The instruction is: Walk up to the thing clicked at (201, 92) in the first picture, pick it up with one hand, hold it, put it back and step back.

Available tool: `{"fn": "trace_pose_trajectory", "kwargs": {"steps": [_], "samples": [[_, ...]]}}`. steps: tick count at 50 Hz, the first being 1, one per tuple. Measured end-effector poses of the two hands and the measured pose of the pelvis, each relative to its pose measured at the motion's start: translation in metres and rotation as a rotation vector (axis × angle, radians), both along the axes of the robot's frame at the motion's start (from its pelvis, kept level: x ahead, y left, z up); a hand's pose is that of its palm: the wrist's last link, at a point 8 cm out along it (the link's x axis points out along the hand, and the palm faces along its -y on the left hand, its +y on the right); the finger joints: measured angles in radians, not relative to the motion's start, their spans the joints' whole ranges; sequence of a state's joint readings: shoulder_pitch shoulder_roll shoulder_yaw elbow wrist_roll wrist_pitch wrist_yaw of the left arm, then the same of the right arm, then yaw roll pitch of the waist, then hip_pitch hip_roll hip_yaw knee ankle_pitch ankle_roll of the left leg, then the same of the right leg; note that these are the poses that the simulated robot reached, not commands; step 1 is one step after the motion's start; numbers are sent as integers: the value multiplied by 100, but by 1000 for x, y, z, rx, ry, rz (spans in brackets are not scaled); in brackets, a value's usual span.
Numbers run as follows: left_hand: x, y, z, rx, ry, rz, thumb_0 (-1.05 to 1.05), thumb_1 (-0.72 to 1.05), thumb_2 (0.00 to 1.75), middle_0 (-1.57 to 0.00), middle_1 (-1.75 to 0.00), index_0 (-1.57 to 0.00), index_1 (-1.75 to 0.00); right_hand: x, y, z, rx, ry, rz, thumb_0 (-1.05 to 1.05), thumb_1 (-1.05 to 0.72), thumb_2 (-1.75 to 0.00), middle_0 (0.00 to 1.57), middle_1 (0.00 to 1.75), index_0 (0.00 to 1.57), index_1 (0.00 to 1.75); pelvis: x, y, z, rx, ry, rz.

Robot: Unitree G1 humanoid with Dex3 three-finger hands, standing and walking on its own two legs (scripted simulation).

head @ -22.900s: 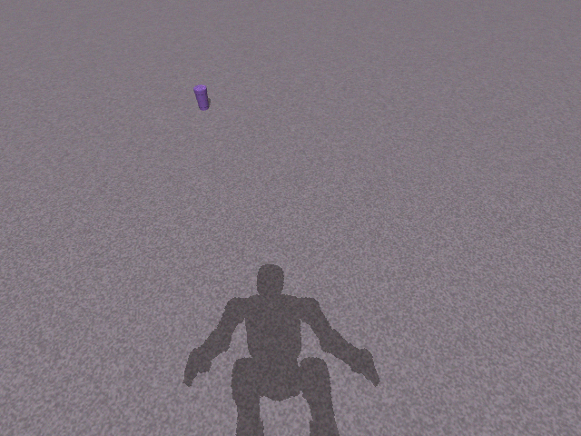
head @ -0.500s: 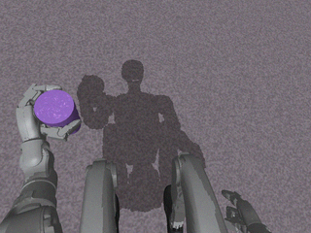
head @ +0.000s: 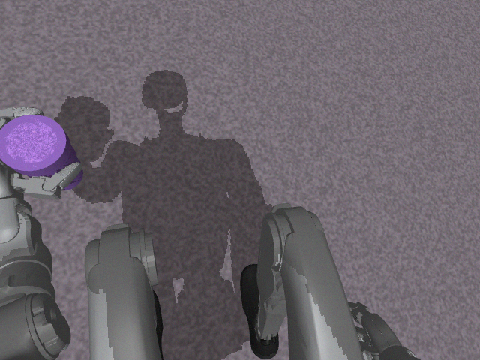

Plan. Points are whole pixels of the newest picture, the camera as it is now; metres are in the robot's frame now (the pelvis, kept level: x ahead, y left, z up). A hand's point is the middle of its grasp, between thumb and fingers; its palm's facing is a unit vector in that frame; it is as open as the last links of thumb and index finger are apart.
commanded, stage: crouch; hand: left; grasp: from the side
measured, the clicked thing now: (50, 160) +0.44 +0.26 -0.10
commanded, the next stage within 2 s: lower in 0.40 s
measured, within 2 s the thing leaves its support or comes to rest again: rests again in 1.44 s
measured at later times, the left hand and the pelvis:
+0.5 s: hand (51, 164) +0.45 +0.27 -0.13, palm faces +0.28 -0.96 -0.03, open 10.7 cm; pelvis +0.00 +0.01 -0.03, yaw -3 degrees
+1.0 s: hand (64, 175) +0.45 +0.27 -0.20, palm faces +0.31 -0.95 -0.03, open 10.7 cm; pelvis +0.00 +0.01 -0.05, yaw -6 degrees
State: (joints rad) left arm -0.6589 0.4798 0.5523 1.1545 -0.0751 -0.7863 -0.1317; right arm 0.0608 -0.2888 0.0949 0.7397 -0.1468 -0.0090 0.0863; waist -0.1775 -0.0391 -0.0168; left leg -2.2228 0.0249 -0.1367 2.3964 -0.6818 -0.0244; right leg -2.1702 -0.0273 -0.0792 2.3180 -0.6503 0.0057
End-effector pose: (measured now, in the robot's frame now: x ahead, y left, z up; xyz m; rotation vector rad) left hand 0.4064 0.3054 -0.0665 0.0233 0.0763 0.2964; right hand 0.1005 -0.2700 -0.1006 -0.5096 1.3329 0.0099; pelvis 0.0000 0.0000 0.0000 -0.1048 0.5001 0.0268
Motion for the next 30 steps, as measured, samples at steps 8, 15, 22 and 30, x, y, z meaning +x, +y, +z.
{"fn": "trace_pose_trajectory", "kwargs": {"steps": [8,15,22,30], "samples": [[2,7,-25,3,4,-3,-1,-46,104,-72,-98,-70,-99,1,-2,-9,-31,21,42,1,-93,-91,20,30,20,30,-1,2,-16,-18,-28,-11],[4,9,-43,1,6,-9,-1,-46,104,-72,-98,-70,-99,1,-2,-12,-50,44,78,1,-93,-91,20,30,20,30,0,4,-25,-36,-46,-19],[7,9,-58,-2,10,-15,-1,-46,104,-72,-98,-70,-99,2,0,-12,-64,67,108,1,-93,-91,20,30,20,30,1,6,-29,-51,-58,-23],[7,10,-71,-7,12,-5,-1,-46,104,-72,-98,-70,-99,3,1,-10,-83,78,140,1,-94,-91,20,30,20,30,1,7,-33,-68,-77,-30]]}}
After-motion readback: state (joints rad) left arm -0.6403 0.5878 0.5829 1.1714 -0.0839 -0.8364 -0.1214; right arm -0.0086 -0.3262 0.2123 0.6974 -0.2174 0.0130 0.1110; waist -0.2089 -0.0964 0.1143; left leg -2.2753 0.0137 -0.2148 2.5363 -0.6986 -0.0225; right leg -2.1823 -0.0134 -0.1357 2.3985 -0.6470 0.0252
